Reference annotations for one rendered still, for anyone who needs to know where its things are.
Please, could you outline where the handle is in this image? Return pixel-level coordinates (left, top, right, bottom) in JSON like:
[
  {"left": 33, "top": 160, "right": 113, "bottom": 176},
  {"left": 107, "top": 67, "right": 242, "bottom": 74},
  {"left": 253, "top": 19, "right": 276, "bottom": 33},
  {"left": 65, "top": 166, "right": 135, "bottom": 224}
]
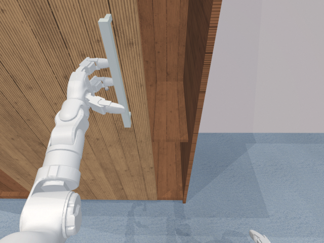
[{"left": 98, "top": 14, "right": 131, "bottom": 128}]

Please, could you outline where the robot left upper arm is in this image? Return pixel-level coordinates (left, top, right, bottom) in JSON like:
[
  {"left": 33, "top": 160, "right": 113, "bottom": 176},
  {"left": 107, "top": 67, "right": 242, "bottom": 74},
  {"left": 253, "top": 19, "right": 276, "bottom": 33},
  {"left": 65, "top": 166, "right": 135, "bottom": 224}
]
[{"left": 0, "top": 191, "right": 82, "bottom": 243}]

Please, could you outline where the left robot forearm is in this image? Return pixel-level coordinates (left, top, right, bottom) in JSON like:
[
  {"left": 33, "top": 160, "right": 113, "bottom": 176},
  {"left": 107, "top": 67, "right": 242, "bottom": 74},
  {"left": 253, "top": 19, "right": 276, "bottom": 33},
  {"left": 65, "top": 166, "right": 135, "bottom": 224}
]
[{"left": 19, "top": 99, "right": 90, "bottom": 232}]

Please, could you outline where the wardrobe door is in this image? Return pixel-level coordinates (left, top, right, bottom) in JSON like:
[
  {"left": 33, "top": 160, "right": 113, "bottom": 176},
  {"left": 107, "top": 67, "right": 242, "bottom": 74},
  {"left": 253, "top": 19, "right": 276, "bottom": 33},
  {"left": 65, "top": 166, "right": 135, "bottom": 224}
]
[
  {"left": 0, "top": 0, "right": 157, "bottom": 200},
  {"left": 0, "top": 169, "right": 29, "bottom": 192}
]

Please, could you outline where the right robot hand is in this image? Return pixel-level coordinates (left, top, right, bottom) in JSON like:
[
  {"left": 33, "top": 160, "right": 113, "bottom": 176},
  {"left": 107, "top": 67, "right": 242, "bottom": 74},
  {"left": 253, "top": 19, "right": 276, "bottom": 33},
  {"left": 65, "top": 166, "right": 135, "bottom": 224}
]
[{"left": 249, "top": 230, "right": 271, "bottom": 243}]

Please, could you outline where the left robot hand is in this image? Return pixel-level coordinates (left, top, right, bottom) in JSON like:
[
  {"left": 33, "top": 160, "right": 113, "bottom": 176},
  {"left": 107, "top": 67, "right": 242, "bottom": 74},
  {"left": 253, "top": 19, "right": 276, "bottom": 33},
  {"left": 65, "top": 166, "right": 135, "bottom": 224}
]
[{"left": 67, "top": 57, "right": 125, "bottom": 115}]

